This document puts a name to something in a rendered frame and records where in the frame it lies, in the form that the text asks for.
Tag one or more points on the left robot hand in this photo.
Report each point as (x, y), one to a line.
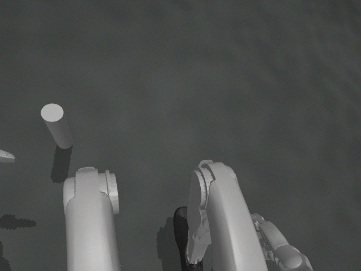
(6, 157)

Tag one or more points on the can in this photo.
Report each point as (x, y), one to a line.
(54, 117)

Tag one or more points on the right robot arm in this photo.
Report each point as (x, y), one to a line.
(288, 258)

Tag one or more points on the right robot hand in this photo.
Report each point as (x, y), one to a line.
(269, 236)

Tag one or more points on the right robot foot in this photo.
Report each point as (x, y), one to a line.
(181, 238)

